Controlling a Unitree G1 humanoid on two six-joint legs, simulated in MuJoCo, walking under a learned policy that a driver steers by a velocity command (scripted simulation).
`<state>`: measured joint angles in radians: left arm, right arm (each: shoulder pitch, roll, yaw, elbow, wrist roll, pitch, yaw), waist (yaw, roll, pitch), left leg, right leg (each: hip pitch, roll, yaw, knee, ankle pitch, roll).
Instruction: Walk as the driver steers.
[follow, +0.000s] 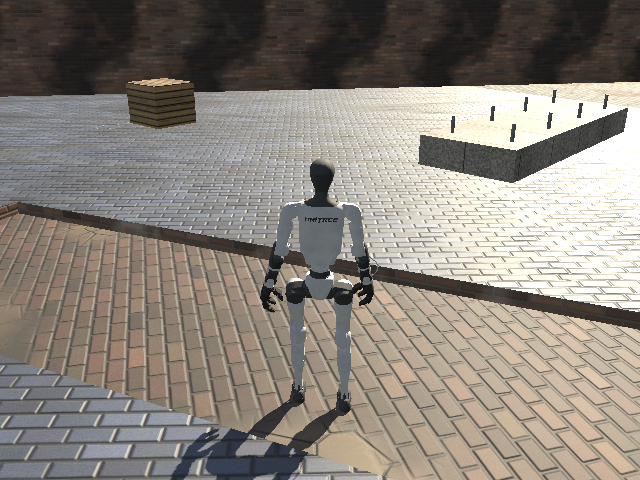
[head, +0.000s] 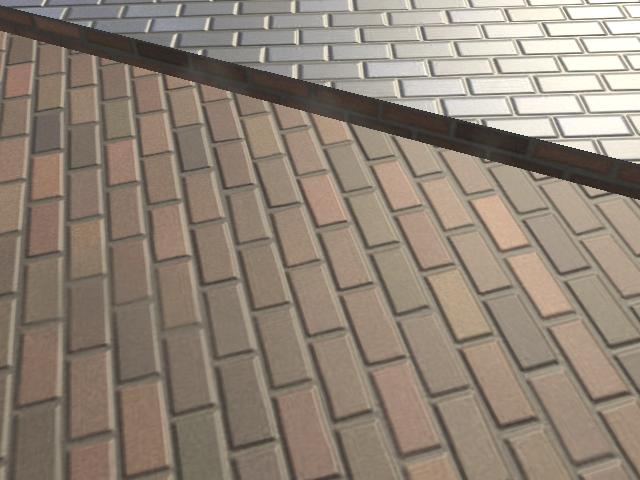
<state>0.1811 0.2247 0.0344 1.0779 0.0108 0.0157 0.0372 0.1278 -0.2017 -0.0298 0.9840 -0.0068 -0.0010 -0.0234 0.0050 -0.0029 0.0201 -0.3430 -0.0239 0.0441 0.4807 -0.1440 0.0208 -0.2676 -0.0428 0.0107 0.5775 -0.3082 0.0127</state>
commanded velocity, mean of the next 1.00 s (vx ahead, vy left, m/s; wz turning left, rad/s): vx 0.01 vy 0.00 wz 0.00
